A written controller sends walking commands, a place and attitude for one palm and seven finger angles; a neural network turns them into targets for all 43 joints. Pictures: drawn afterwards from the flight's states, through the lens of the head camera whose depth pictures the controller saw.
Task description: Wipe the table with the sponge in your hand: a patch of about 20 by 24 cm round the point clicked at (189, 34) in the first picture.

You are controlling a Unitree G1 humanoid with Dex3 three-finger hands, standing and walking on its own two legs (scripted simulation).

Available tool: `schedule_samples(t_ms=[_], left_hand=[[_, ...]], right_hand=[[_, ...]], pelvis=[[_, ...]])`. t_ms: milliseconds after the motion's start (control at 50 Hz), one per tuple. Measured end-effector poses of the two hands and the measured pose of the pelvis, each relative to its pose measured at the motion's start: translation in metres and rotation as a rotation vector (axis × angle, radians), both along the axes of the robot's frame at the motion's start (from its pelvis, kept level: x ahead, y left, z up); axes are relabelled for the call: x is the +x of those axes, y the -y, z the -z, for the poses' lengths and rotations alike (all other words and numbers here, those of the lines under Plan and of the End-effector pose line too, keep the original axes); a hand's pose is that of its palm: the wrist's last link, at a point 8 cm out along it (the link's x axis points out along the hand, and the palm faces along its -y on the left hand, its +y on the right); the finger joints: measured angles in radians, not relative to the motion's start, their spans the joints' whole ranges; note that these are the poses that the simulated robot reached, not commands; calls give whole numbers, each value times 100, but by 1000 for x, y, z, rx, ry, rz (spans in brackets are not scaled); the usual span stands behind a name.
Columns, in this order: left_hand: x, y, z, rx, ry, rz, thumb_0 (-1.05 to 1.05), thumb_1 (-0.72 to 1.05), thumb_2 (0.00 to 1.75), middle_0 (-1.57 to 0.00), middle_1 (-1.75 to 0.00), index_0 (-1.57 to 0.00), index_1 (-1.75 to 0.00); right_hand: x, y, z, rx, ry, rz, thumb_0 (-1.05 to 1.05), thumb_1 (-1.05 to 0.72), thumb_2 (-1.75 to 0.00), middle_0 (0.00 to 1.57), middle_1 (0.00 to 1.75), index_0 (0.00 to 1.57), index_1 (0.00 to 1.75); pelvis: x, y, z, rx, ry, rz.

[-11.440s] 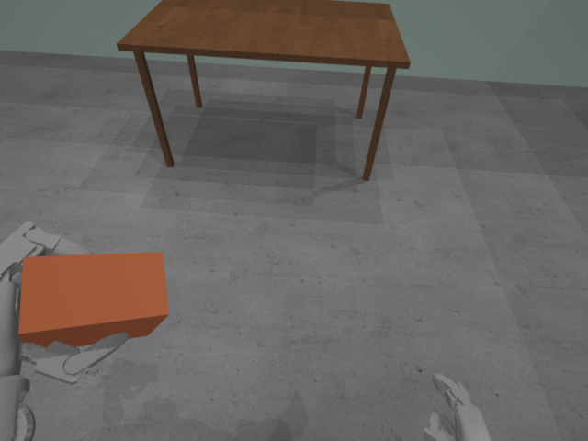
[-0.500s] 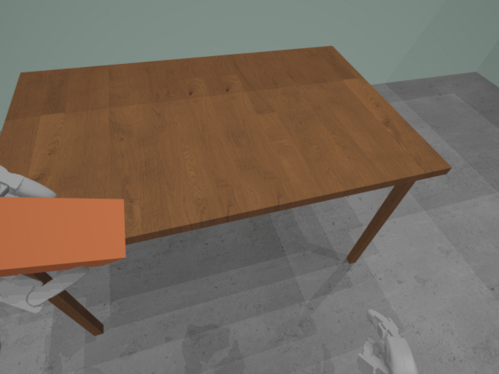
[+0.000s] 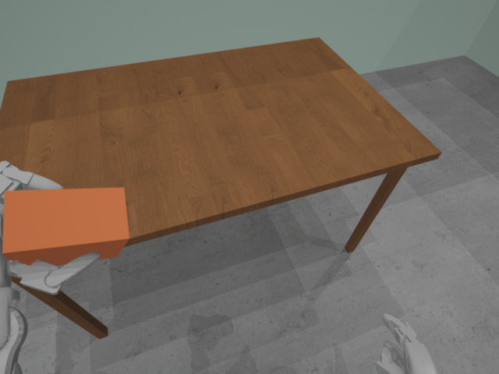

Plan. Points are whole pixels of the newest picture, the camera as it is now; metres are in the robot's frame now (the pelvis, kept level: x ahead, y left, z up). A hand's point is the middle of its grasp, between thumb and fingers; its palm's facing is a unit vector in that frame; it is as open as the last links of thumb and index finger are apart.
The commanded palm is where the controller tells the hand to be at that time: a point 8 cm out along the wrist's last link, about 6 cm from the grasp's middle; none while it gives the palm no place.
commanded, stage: come to a stop and stand still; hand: left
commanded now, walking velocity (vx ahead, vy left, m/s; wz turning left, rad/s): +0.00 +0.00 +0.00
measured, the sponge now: (87, 227) +0.26 +0.23 +0.14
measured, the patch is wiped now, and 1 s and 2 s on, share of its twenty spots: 0.00 0.00 0.00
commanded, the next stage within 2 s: look again from close up in 0.62 s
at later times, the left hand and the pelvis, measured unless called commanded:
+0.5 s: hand (15, 247) +0.22 +0.30 +0.15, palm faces +0.39 -0.87 -0.30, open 10.9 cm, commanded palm +0.16 +0.33 +0.18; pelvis +0.00 +0.05 +0.00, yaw +0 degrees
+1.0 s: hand out of the picture +0.21 +0.31 +0.15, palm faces +0.38 -0.86 -0.35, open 10.9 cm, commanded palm +0.16 +0.34 +0.18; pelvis +0.00 +0.06 +0.00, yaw +0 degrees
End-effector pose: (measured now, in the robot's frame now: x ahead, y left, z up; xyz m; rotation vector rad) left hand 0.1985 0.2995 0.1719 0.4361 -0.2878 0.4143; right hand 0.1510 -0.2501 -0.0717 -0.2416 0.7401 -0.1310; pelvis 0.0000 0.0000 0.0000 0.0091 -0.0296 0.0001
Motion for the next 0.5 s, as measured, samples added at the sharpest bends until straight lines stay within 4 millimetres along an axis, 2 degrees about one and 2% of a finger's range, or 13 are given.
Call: schedule_samples(t_ms=[60, 100, 180, 260, 300, 400, 500], left_hand=[[-5, 22, 14, -46, -31, 123, -1, -56, 102, -64, -139, -64, -139], [-10, 27, 15, -31, -43, 185, -1, -56, 102, -64, -139, -64, -138], [-16, 6, 2, 60, -21, 187, -1, -56, 102, -65, -139, -64, -138], [-21, -26, -17, 112, 39, 88, -1, -56, 102, -65, -139, -64, -138], [-24, -36, -21, 93, 66, 45, -1, -56, 102, -65, -139, -64, -138], [-26, -38, -9, -11, 53, 28, -1, -56, 102, -65, -139, -64, -138], [-20, -37, 11, -66, -28, 53, -1, -56, 102, -65, -139, -64, -138]], right_hand=[[-1, 4, -15, -52, 21, 11, 1, -91, -90, 20, 30, 20, 30], [0, 2, -22, -78, 35, 14, 1, -91, -90, 20, 30, 19, 30], [7, -14, -28, -87, 51, -4, 1, -91, -90, 20, 30, 19, 30], [18, -41, -24, -51, 62, -54, 1, -91, -90, 20, 30, 19, 30], [22, -56, -21, -23, 69, -80, 1, -91, -90, 20, 30, 19, 30], [30, -91, -18, 35, 83, -132, 1, -90, -90, 20, 30, 20, 30], [30, -110, -18, 53, 81, -146, 1, -90, -90, 20, 30, 20, 30]], pelvis=[[0, -7, -1, -5, -1, 3], [1, -10, -1, -11, -4, 0], [1, -17, -1, -23, -8, -6], [1, -25, -1, -31, -7, -10], [1, -30, -2, -34, -6, -9], [2, -42, -4, -37, -2, -4], [0, -49, -4, -37, 2, 0]])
